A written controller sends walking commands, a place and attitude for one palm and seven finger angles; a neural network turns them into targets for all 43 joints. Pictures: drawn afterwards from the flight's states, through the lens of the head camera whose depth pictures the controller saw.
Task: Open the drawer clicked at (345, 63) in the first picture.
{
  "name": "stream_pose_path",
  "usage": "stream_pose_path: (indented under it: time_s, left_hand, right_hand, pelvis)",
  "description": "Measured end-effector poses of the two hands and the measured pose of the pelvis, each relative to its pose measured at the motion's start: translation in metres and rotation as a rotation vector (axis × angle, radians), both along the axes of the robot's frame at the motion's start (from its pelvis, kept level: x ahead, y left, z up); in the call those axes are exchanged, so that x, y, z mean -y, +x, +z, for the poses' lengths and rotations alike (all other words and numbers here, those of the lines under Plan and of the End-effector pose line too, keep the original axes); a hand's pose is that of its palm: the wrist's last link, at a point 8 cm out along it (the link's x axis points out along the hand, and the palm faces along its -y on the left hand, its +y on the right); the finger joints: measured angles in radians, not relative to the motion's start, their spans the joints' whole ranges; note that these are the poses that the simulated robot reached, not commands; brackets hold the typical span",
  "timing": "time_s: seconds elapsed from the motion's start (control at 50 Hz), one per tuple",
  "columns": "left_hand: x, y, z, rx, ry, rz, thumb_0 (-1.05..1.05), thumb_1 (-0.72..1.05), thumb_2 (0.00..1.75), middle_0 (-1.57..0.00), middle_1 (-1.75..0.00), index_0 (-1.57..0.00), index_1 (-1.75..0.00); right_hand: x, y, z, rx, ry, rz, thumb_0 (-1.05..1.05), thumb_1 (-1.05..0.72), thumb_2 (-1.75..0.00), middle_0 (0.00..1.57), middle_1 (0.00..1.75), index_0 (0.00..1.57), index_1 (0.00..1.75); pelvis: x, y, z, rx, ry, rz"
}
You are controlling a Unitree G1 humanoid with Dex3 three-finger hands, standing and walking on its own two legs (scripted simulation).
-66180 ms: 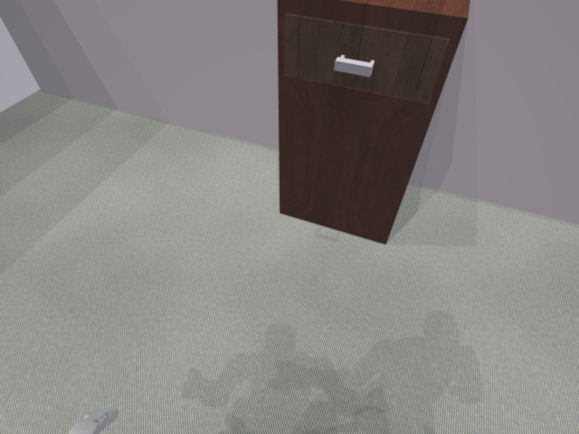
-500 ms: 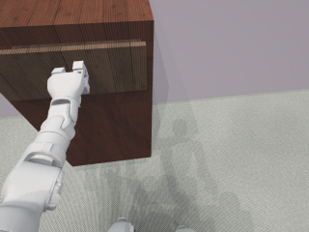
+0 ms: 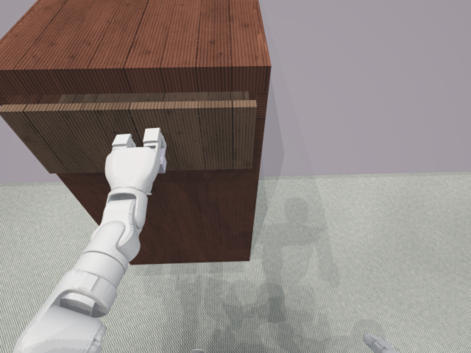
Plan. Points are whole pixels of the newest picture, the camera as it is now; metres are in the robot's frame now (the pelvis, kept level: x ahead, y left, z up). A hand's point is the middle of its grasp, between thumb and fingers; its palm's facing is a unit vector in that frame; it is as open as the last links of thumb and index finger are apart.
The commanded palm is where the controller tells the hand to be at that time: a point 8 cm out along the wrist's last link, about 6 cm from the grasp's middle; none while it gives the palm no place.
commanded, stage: pull the drawer open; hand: left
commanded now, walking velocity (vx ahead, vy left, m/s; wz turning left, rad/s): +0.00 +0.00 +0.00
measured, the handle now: (139, 155) +0.47 +0.22 +0.04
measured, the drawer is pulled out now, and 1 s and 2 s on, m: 0.04 0.06 0.07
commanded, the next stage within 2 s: none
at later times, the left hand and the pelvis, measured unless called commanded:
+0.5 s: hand (144, 179) +0.41 +0.20 +0.04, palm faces +0.02 -0.07 -1.00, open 8.5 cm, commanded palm +0.35 +0.20 +0.07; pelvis +0.01 -0.02 +0.00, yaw -2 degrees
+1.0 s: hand (141, 190) +0.39 +0.20 +0.04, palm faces +0.02 -0.03 -1.00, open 8.7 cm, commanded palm +0.37 +0.20 +0.07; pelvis +0.00 -0.02 +0.00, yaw +1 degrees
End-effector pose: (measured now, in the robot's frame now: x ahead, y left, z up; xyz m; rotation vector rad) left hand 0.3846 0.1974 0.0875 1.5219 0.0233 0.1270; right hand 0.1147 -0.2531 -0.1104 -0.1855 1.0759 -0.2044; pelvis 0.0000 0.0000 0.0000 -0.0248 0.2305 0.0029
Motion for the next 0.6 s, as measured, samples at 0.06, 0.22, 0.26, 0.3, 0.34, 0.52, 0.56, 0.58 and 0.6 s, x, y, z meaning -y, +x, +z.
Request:
stream_pose_path:
  time_s: [0.06,0.22,0.26,0.3,0.34,0.52,0.56,0.58,0.6]
  left_hand:
    - [0.001,0.007,0.002,-0.013,0.021,0.004,0.02,0.48,0.73,-0.31,-1.30,-0.06,-1.31]
    - [0.001,0.024,0.008,-0.066,0.026,0.020,0.03,0.44,0.70,-0.36,-1.31,-0.06,-1.38]
    - [0.001,0.025,0.008,-0.074,0.016,0.022,0.03,0.44,0.69,-0.36,-1.31,-0.06,-1.39]
    - [0.000,0.025,0.008,-0.075,0.006,0.023,0.04,0.45,0.68,-0.35,-1.31,-0.06,-1.38]
    - [0.000,0.023,0.007,-0.072,-0.004,0.023,0.04,0.47,0.67,-0.33,-1.30,-0.05,-1.36]
    - [0.000,0.003,0.002,-0.043,-0.025,0.012,0.04,0.56,0.65,-0.22,-1.28,-0.04,-1.26]
    - [0.000,-0.003,0.001,-0.035,-0.031,0.011,0.04,0.56,0.66,-0.21,-1.27,-0.04,-1.25]
    - [0.000,-0.005,0.001,-0.032,-0.033,0.011,0.04,0.56,0.66,-0.21,-1.27,-0.04,-1.24]
    - [0.000,-0.008,0.001,-0.029,-0.036,0.010,0.04,0.56,0.66,-0.21,-1.27,-0.05,-1.24]
  right_hand:
    - [0.002,0.015,0.000,0.006,-0.008,0.030,0.01,-0.91,-0.90,0.20,0.30,0.21,0.30]
    - [0.011,0.005,-0.006,-0.024,-0.007,0.016,0.00,-0.91,-0.90,0.20,0.30,0.21,0.30]
    - [0.015,-0.007,-0.007,-0.046,-0.006,-0.002,0.00,-0.91,-0.90,0.20,0.30,0.21,0.30]
    - [0.020,-0.021,-0.008,-0.070,-0.003,-0.027,0.00,-0.91,-0.90,0.20,0.30,0.21,0.30]
    - [0.024,-0.036,-0.009,-0.093,-0.001,-0.056,0.00,-0.91,-0.90,0.20,0.30,0.21,0.30]
    - [0.036,-0.071,-0.006,-0.142,0.003,-0.157,0.01,-0.91,-0.90,0.20,0.30,0.20,0.30]
    - [0.036,-0.067,-0.004,-0.130,0.003,-0.159,0.01,-0.91,-0.90,0.20,0.30,0.20,0.30]
    - [0.036,-0.063,-0.003,-0.120,0.004,-0.158,0.01,-0.91,-0.90,0.20,0.30,0.20,0.30]
    - [0.035,-0.058,-0.002,-0.108,0.005,-0.154,0.01,-0.91,-0.90,0.20,0.30,0.20,0.30]
  pelvis:
    - [0.004,-0.001,-0.001,-0.008,0.001,0.013]
    - [0.015,-0.003,-0.003,-0.019,0.005,0.018]
    - [0.017,-0.004,-0.003,-0.019,0.006,0.013]
    - [0.019,-0.004,-0.002,-0.017,0.008,0.004]
    - [0.020,-0.003,-0.002,-0.015,0.009,-0.007]
    - [0.018,0.007,0.004,-0.002,0.014,-0.045]
    - [0.017,0.010,0.005,0.001,0.014,-0.047]
    - [0.017,0.011,0.005,0.003,0.014,-0.047]
    - [0.016,0.012,0.005,0.005,0.015,-0.047]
